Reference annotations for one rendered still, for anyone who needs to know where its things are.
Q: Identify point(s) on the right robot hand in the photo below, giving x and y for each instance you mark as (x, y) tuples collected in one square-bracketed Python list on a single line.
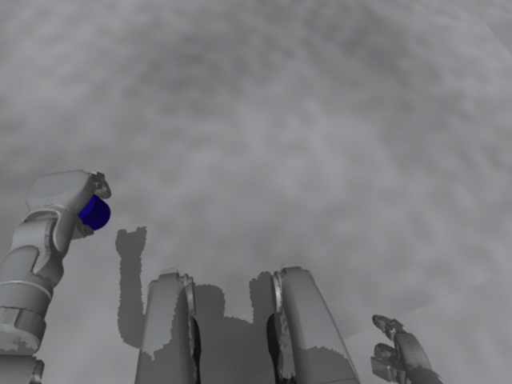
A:
[(392, 364)]

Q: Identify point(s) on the tin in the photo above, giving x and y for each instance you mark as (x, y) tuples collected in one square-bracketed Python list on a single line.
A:
[(95, 214)]

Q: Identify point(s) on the left robot hand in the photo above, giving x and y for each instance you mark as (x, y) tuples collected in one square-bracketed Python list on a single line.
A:
[(70, 190)]

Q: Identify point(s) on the left robot arm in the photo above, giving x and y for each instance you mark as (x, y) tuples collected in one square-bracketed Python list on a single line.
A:
[(28, 273)]

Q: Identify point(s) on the right robot arm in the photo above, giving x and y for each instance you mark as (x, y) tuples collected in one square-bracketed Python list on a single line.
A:
[(422, 376)]

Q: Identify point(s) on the right robot foot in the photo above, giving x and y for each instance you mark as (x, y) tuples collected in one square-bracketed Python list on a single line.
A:
[(275, 353)]

